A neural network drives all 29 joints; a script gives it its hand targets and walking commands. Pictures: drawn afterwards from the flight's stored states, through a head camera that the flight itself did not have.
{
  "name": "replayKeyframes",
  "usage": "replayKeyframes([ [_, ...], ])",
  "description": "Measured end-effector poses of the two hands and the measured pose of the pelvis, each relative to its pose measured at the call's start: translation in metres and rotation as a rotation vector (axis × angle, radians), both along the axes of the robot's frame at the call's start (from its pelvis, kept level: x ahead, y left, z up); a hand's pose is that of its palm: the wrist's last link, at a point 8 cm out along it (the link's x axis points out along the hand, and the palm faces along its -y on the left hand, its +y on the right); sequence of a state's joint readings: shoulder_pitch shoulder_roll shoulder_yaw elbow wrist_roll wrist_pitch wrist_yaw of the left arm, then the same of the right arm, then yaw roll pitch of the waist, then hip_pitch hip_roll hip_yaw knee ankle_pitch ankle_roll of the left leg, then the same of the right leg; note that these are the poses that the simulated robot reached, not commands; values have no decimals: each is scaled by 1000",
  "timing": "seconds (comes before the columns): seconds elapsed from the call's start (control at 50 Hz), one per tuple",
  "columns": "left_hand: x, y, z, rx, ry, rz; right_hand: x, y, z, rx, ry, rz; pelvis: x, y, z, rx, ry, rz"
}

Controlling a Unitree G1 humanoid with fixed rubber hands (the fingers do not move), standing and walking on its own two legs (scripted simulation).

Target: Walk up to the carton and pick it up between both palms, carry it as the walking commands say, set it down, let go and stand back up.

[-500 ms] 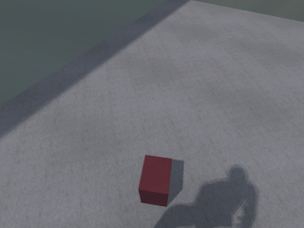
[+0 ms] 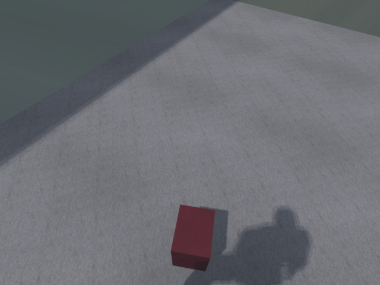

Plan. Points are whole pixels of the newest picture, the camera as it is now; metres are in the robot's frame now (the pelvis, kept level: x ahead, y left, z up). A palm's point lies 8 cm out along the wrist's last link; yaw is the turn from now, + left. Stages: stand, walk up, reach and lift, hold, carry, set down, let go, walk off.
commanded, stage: walk up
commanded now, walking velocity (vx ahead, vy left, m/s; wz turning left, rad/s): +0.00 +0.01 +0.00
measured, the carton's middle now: (193, 238) +0.41 -0.01 -0.65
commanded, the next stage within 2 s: stand in 0.02 s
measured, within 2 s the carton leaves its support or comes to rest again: neither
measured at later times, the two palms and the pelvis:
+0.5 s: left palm out of the picture +0.14 +0.20 -0.13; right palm out of the picture +0.15 -0.23 -0.12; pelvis -0.02 -0.01 -0.02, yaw +0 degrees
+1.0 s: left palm (118, 277) +0.16 +0.19 -0.18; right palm (283, 281) +0.16 -0.21 -0.17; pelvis -0.10 -0.01 -0.08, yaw -2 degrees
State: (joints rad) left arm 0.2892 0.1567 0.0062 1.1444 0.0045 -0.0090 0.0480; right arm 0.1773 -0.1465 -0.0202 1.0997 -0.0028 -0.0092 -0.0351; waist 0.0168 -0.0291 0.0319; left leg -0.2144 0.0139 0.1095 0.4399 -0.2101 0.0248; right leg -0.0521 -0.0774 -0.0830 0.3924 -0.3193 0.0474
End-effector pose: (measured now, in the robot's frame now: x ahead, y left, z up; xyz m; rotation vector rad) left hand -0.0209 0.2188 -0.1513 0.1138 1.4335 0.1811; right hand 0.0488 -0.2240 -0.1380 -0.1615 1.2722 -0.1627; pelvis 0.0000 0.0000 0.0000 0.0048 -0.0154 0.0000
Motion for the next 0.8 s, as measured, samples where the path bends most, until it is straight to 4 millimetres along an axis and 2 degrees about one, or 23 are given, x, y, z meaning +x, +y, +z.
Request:
replayKeyframes([
  [0.2, 1, 6, 7, 26, 14, -14, -38, 1, -5, 18, 97, -36, 3, 0, 3, 4, -2, -2],
  [0.24, 4, 5, 7, 27, 4, -1, -39, -2, -6, 17, 90, -55, 2, -1, 1, 3, 28, -10],
  [0.28, 38, 8, 5, 41, -73, -21, -14, -9, -9, 8, 38, -60, -6, -2, -7, 1, 79, -15],
  [0.36, 131, 11, 9, 38, -187, -54, 62, -21, -5, -26, -20, 35, -21, -4, -22, -1, 149, -5],
  [0.4, 159, 7, 16, 24, -179, -62, 89, -22, 3, -24, -20, 41, -24, -5, -23, -5, 181, -6],
  [0.42, 166, 3, 19, 14, -163, -69, 98, -20, 7, -16, -14, 38, -25, -5, -23, -7, 196, -6],
  [0.48, 164, -13, 21, -22, -109, -86, 101, -9, 14, 19, 15, 33, -24, -8, -20, -11, 225, -4],
  [0.56, 140, -34, 16, -60, -87, -92, 79, 7, 10, 54, 36, 34, -27, -12, -19, -9, 226, -8],
  [0.64, 125, -40, 3, -75, -122, -83, 65, 10, -1, 58, -9, 30, -40, -14, -28, -10, 238, -14],
  [0.8, 139, -32, -17, -56, -259, -100, 74, 1, -19, 42, -141, 16, -73, -16, -57, -16, 257, -15],
])
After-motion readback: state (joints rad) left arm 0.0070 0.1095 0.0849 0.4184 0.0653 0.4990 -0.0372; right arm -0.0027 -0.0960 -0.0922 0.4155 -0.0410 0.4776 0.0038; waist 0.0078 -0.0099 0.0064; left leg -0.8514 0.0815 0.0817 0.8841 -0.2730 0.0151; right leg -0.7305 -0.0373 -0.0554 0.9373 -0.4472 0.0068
